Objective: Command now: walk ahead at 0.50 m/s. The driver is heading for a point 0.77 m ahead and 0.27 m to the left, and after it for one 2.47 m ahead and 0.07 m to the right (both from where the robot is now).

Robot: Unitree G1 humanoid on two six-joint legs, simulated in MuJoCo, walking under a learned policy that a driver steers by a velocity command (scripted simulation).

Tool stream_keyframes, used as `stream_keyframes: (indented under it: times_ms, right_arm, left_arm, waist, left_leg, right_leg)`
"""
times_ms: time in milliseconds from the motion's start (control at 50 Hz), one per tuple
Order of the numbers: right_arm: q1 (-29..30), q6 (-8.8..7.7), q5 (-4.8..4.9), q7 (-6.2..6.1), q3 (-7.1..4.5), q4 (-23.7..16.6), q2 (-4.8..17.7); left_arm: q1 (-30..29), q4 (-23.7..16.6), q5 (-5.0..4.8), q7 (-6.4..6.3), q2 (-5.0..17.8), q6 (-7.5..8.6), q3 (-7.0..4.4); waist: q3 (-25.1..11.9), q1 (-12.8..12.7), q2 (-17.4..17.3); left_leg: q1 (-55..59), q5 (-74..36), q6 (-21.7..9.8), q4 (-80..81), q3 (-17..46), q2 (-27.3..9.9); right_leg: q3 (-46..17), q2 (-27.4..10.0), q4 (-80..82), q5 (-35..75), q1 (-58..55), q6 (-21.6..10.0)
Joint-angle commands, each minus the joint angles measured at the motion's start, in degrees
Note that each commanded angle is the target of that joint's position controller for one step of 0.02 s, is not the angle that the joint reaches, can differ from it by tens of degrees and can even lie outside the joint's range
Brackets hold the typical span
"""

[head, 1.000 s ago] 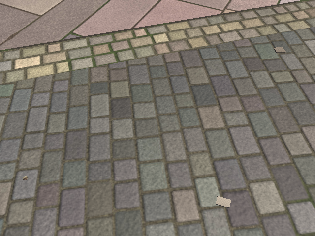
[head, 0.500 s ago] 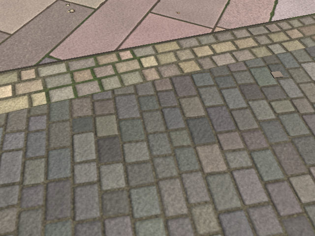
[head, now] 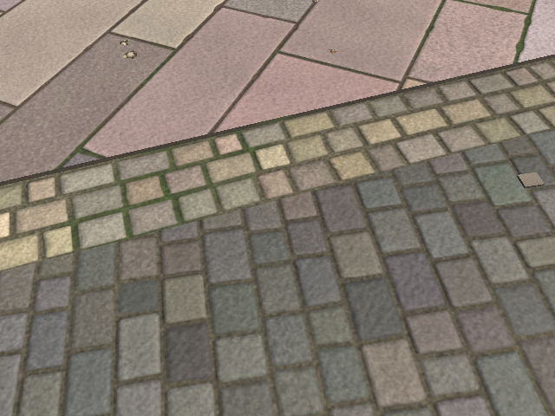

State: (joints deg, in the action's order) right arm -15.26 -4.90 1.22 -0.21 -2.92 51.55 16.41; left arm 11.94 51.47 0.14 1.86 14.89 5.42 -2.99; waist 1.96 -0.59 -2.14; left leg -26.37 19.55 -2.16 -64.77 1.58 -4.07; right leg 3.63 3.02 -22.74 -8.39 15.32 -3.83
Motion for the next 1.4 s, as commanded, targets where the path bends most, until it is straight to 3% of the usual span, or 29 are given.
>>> stream_keyframes:
  times_ms: [20, 160, 260, 320, 360, 380, 400, 420, 440, 460, 500, 580, 700, 800, 860, 880, 900, 920, 940, 960, 1000, 1100, 1160, 1260, 1300, 1340, 1360, 1380, 1400]
  right_arm:
    - [-2.0, 0.49, -0.38, -0.32, -1.12, -3.0, 3.4]
    - [9.8, 0.45, -0.23, 0.63, -0.36, -6.5, 1.7]
    - [16.5, 0.45, 0.25, 2.18, -0.09, -10.2, 1.9]
    - [15.6, 0.49, 0.02, 3.36, -0.67, -11.7, 3.3]
    - [5.8, 0.87, -0.16, 3.42, -2.63, -10.1, 6.4]
    - [-3.6, 1.13, -0.01, 2.78, -4.55, -7.8, 10.0]
    - [-9.7, 1.48, -0.17, 1.97, -6.46, -7.2, 16.8]
    - [-9.5, 1.28, 0.22, 2.02, -5.28, -7.9, 14.3]
    - [-8.1, 1.00, -0.38, 1.96, -4.09, -8.2, 10.7]
    - [-4.8, 0.75, -0.57, 1.83, -3.63, -8.9, 8.9]
    - [1.5, 0.52, -1.15, 1.79, -2.64, -10.8, 6.1]
    - [1.4, 0.33, -0.78, 0.73, -3.14, -11.6, 8.0]
    - [-4.0, 1.04, -0.08, -0.70, -3.67, -10.0, 9.2]
    - [-6.3, 2.00, 0.16, -1.25, -3.72, -9.0, 8.6]
    - [-4.6, 2.52, -0.19, -1.24, -3.11, -10.2, 6.6]
    - [-4.2, 2.32, -0.95, -0.94, -1.89, -11.5, 3.7]
    - [-12.4, 1.77, 0.60, -0.82, -0.81, -12.9, 0.1]
    - [-12.8, 1.66, 1.12, -1.03, -1.52, -11.9, 5.6]
    - [-7.0, 1.93, 0.91, -1.02, -2.55, -12.3, 9.2]
    - [-3.7, 2.22, 0.40, -1.14, -2.70, -12.9, 9.1]
    - [-1.6, 2.49, -0.01, -0.61, -2.91, -14.1, 7.2]
    - [0.9, 2.93, -0.37, -0.21, -1.51, -16.2, 2.1]
    - [6.4, 1.65, -0.99, 0.62, -0.72, -17.4, 1.4]
    - [15.1, 0.11, -0.01, 1.95, -0.66, -19.6, 2.5]
    - [13.9, -0.33, 0.13, 2.10, -1.37, -19.5, 4.3]
    - [3.7, -0.46, -0.54, 1.38, -3.35, -16.4, 7.8]
    - [-5.7, -0.32, -1.72, 0.61, -4.61, -14.9, 11.5]
    - [-9.5, 0.43, -2.60, 0.22, -5.52, -14.3, 16.5]
    - [-10.2, 0.58, -2.30, 0.43, -4.44, -13.9, 11.8]
  left_arm:
    - [-0.2, -2.0, -0.03, -0.20, 6.7, 1.25, -1.30]
    - [3.9, 0.5, -0.04, -1.92, 9.2, 0.82, -1.78]
    - [7.7, 3.0, -0.48, -2.13, 9.5, -0.40, -2.01]
    - [6.1, 2.6, -0.73, -2.64, 11.0, -1.65, -2.57]
    - [4.2, 1.6, -0.69, -3.30, 12.0, -2.72, -2.86]
    - [4.5, 0.6, -0.32, -3.76, 11.1, -2.93, -2.40]
    - [8.8, -2.0, 0.78, -3.10, 5.7, -1.62, -0.41]
    - [7.9, -2.1, 0.77, -2.11, 4.4, 0.77, 0.42]
    - [2.7, -3.6, -1.56, -1.16, 8.9, 2.53, -0.86]
    - [-0.5, -4.7, -2.40, -0.99, 9.1, 3.39, -0.76]
    - [-1.1, -4.5, -0.45, -1.76, 9.3, 2.94, -1.56]
    - [-1.6, -5.8, 0.83, -2.30, 6.9, 0.56, -1.59]
    - [-13.8, -10.3, 0.09, -1.73, 4.6, 1.05, -0.71]
    - [-15.9, -12.3, -0.55, -0.68, 7.6, 2.20, -1.42]
    - [-5.7, -10.0, -0.12, -0.99, 10.5, 3.12, -2.92]
    - [2.9, -9.2, 0.76, -1.47, 13.4, 3.21, -3.76]
    - [8.8, -7.2, 1.05, -1.53, 17.8, 2.22, -5.02]
    - [8.0, -7.7, -0.47, -1.14, 12.7, 1.86, -3.91]
    - [5.4, -8.7, -0.56, -1.31, 8.9, 1.51, -2.87]
    - [2.4, -9.1, 0.00, -1.40, 7.9, 1.09, -2.40]
    - [-0.3, -8.5, 0.71, -1.54, 6.2, 0.86, -1.71]
    - [2.1, -5.4, -0.05, -0.96, 8.2, 1.76, -2.37]
    - [2.0, -4.8, -1.23, -0.87, 9.5, 0.95, -2.48]
    - [8.1, -2.5, -2.13, -1.15, 12.0, -0.54, -2.88]
    - [8.4, -1.9, -2.33, -1.45, 12.6, -1.14, -3.03]
    - [7.9, -1.9, -2.17, -1.67, 11.3, -1.38, -2.49]
    - [7.1, -3.3, -1.02, -1.60, 7.9, -1.13, -1.13]
    - [13.3, -4.9, -0.74, -1.63, 1.3, -0.32, 0.89]
    - [12.4, -4.1, -2.34, -1.60, 6.3, 0.18, -0.31]
  waist:
    - [-2.3, 1.5, 5.9]
    - [0.8, -2.1, 4.9]
    - [2.9, -4.1, 4.2]
    - [1.3, -2.1, 5.7]
    - [-5.1, 3.7, 6.3]
    - [-10.3, 7.7, 3.9]
    - [-17.5, 6.6, -7.9]
    - [-22.9, 5.8, -10.0]
    - [-17.7, 7.2, -7.0]
    - [-11.6, 6.0, -3.1]
    - [-5.3, 1.5, 1.2]
    - [-3.2, -0.4, -0.6]
    - [-1.2, 4.1, -2.4]
    - [-1.3, 3.9, -3.6]
    - [-6.4, -1.6, -4.8]
    - [-14.3, -5.4, 0.0]
    - [-21.8, -2.3, 19.0]
    - [-19.2, -3.0, 16.7]
    - [-11.6, -4.4, 10.6]
    - [-7.1, -3.6, 6.6]
    - [-2.5, -1.3, 7.6]
    - [-1.0, -0.4, 6.2]
    - [-0.1, -1.1, 5.7]
    - [0.6, -3.6, 6.7]
    - [-0.1, -1.6, 8.0]
    - [-6.0, 4.3, 7.0]
    - [-13.9, 8.6, 3.2]
    - [-22.1, 6.3, -12.4]
    - [-22.8, 7.7, -10.7]
  left_leg:
    - [-7.5, -4.2, 1.1, 3.3, 2.2, -4.8]
    - [-9.0, -25.1, 1.9, 25.5, -0.6, -2.9]
    - [-13.0, -22.8, -0.4, 31.5, -0.6, -1.2]
    - [-9.9, -14.8, -2.7, 32.2, -3.5, 1.2]
    - [4.0, -12.6, -5.1, 33.4, -7.2, 5.7]
    - [19.1, -14.5, -7.5, 34.5, -3.5, 5.4]
    - [42.3, -8.5, -16.8, 35.8, 22.6, -8.8]
    - [49.8, -3.7, -21.6, 46.3, 45.2, -15.8]
    - [46.7, -2.3, -18.3, 47.6, 38.7, -14.1]
    - [38.7, -5.6, -16.2, 48.0, 30.6, -11.9]
    - [23.5, -15.8, -13.9, 50.5, 21.2, -7.9]
    - [14.0, -23.3, -14.6, 53.7, 15.6, -4.9]
    - [11.5, -16.2, -10.0, 52.7, 12.9, -1.1]
    - [19.5, -15.2, -9.0, 45.7, 20.3, -4.2]
    - [18.8, -21.3, -6.4, 35.3, 20.8, -1.2]
    - [11.9, -15.7, -4.3, 20.6, 16.3, 2.4]
    - [-9.1, 10.7, -0.2, 2.2, 8.5, 10.6]
    - [-17.0, 14.5, 0.4, -6.4, 9.4, 6.1]
    - [-19.2, 9.2, 0.8, -8.8, 8.9, 3.9]
    - [-17.6, 4.9, 1.2, -8.1, 6.9, 1.8]
    - [-14.0, 0.3, 1.3, -4.0, 6.3, -1.3]
    - [-12.8, -4.3, 1.8, 7.0, 4.7, -2.1]
    - [-10.6, -13.1, 2.0, 19.6, 1.0, -2.2]
    - [-4.5, -17.2, 2.3, 32.3, -0.7, 1.3]
    - [-0.1, -15.3, 1.1, 35.7, -0.2, 2.0]
    - [17.2, -16.0, -1.4, 39.1, -1.5, 3.2]
    - [32.7, -16.5, -4.7, 36.8, 6.2, -5.2]
    - [50.1, -10.4, -12.5, 40.3, 29.0, -20.4]
    - [47.4, -1.1, -14.1, 45.2, 37.0, -20.7]
  right_leg:
    - [-15.7, -16.0, 14.8, 8.4, -6.0, -10.5]
    - [-3.9, -13.4, 17.9, 10.9, -7.7, -7.2]
    - [-0.8, -17.3, 15.2, 13.5, -18.8, -6.0]
    - [1.3, -18.7, 8.1, 29.5, -23.4, -4.2]
    - [4.3, -17.1, -6.9, 46.5, -21.9, -2.0]
    - [5.6, -14.6, -20.5, 41.6, -13.3, 0.0]
    - [6.3, -6.7, -43.4, 15.2, 11.6, 3.9]
    - [-4.7, 0.7, -54.0, -23.7, 24.3, 4.4]
    - [-9.8, -3.3, -56.8, -21.3, 30.1, 2.6]
    - [-8.8, -5.9, -53.6, -16.3, 30.4, 1.5]
    - [-8.5, -9.6, -43.4, -10.6, 23.4, 2.1]
    - [-7.1, -9.1, -33.4, -4.4, 19.4, 5.8]
    - [-6.5, -4.5, -10.2, 14.7, 14.6, 7.1]
    - [-9.0, -3.5, -3.8, 9.6, 12.8, 5.4]
    - [-7.9, -4.2, -0.6, 5.8, -2.5, 1.7]
    - [-15.5, -12.9, -2.5, 3.4, -17.4, -1.8]
    - [-40.6, -25.8, 1.0, -7.2, -37.3, -11.2]
    - [-47.5, -27.5, 4.2, -18.6, -36.4, -10.9]
    - [-38.8, -24.9, 5.2, -18.5, -29.4, -8.2]
    - [-31.2, -22.5, 6.2, -11.9, -22.3, -6.5]
    - [-21.9, -19.0, 9.1, -2.3, -12.8, -5.6]
    - [-13.4, -17.7, 14.3, 7.7, -8.6, -8.8]
    - [-9.2, -15.3, 14.7, 12.3, -8.4, -8.4]
    - [-10.3, -16.3, 11.5, 12.3, -10.9, -6.8]
    - [-12.1, -17.5, 8.8, 12.2, -12.2, -5.5]
    - [-9.3, -13.9, -2.8, 20.1, -8.6, -2.7]
    - [-6.7, -10.5, -17.9, 10.5, 0.5, -0.3]
    - [-3.2, -2.7, -38.2, -19.9, 20.6, 3.4]
    - [-9.6, -3.9, -47.3, -25.6, 26.5, 3.4]
